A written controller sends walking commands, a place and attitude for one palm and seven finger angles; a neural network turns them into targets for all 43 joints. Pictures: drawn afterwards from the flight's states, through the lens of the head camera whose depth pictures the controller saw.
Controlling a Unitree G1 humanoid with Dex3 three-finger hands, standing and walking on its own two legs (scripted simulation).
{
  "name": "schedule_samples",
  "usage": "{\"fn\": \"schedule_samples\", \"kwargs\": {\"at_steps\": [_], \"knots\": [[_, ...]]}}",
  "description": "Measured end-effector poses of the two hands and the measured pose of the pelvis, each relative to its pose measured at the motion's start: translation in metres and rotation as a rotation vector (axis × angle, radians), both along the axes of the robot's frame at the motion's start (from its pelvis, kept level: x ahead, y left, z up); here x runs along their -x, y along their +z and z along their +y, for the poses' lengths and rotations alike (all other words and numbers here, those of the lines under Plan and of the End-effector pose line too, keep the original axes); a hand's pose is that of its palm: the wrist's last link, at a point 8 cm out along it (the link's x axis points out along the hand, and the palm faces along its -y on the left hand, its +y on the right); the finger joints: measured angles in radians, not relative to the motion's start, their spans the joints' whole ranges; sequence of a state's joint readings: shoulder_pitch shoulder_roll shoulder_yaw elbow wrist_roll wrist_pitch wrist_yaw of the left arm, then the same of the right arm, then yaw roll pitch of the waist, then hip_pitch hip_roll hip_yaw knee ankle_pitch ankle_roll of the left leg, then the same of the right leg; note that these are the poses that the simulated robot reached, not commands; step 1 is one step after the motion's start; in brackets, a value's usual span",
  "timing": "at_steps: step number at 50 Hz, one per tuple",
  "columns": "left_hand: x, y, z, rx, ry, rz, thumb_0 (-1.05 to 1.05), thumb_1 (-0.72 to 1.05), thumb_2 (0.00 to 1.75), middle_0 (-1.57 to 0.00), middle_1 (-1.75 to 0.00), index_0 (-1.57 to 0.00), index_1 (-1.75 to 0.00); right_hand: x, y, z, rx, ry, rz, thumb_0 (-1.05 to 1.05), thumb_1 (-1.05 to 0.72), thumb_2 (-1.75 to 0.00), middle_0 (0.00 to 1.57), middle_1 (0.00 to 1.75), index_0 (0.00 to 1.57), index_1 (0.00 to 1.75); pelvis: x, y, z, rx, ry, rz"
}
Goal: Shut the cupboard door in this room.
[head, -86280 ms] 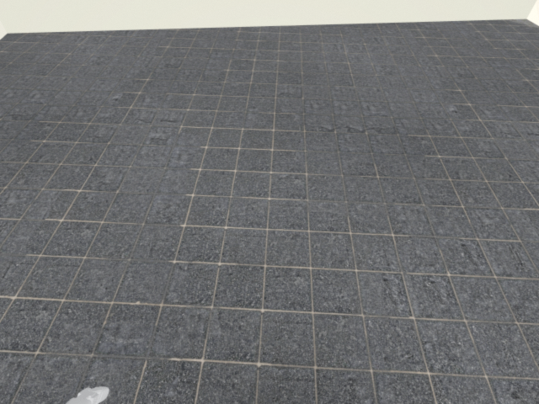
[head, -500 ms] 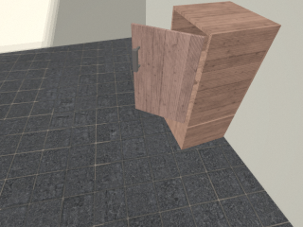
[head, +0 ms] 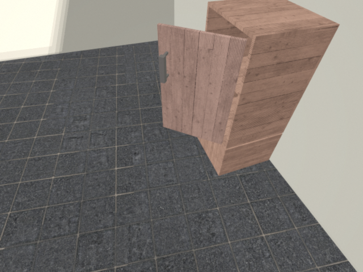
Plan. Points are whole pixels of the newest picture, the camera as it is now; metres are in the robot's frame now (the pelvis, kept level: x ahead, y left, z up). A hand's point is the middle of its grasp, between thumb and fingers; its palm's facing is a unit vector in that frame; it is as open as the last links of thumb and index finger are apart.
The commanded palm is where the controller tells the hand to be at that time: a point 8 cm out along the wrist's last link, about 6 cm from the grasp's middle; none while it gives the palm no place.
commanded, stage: look to check the result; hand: left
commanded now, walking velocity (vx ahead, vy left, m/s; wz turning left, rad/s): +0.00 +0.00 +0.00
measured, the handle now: (164, 67) +0.94 +0.12 -0.04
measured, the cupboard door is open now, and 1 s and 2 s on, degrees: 48 48 48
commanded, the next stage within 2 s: walk to a spot facing it in 0.24 s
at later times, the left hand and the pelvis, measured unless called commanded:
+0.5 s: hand out of the picture +0.00 +0.17 -0.18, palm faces +0.05 -0.98 -0.20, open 7.4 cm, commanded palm none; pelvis +0.00 +0.00 +0.00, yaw +2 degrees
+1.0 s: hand out of the picture +0.03 +0.23 -0.17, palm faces +0.33 -0.91 -0.25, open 7.4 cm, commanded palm none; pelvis -0.01 +0.00 -0.01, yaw +19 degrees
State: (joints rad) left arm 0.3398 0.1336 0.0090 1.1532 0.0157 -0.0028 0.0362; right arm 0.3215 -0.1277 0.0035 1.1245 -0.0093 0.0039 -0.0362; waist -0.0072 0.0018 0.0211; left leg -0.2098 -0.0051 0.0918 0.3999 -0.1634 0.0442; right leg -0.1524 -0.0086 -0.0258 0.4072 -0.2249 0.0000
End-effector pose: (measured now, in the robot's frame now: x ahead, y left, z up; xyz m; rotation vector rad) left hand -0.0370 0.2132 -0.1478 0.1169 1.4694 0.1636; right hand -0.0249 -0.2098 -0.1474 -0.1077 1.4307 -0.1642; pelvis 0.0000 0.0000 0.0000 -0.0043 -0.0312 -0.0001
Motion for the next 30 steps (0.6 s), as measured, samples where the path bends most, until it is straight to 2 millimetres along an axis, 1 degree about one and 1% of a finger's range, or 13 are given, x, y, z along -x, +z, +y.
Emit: {"fn": "schedule_samples", "kwargs": {"at_steps": [20, 26, 30], "knots": [[-0.029, 0.001, 0.007, -0.010, -0.027, -0.053, 0.00, 0.91, 0.90, -0.20, -0.30, -0.20, -0.30, -0.016, 0.004, -0.015, 0.032, 0.014, -0.024, 0.01, -0.91, -0.90, 0.20, 0.30, 0.20, 0.30, -0.003, 0.001, 0.000, -0.001, 0.001, -0.002], [-0.034, -0.001, 0.011, -0.027, 0.012, -0.075, 0.01, 0.91, 0.90, -0.20, -0.30, -0.20, -0.30, -0.021, 0.000, -0.015, 0.024, 0.043, -0.006, 0.01, -0.91, -0.90, 0.19, 0.30, 0.20, 0.30, -0.002, -0.003, -0.002, 0.000, 0.043, 0.007], [-0.034, -0.003, 0.015, -0.043, 0.060, -0.100, 0.01, 0.91, 0.90, -0.20, -0.30, -0.20, -0.30, -0.030, -0.004, -0.016, 0.016, 0.083, 0.008, 0.01, -0.91, -0.90, 0.20, 0.30, 0.20, 0.30, 0.001, -0.007, -0.003, 0.006, 0.087, 0.021]]}}
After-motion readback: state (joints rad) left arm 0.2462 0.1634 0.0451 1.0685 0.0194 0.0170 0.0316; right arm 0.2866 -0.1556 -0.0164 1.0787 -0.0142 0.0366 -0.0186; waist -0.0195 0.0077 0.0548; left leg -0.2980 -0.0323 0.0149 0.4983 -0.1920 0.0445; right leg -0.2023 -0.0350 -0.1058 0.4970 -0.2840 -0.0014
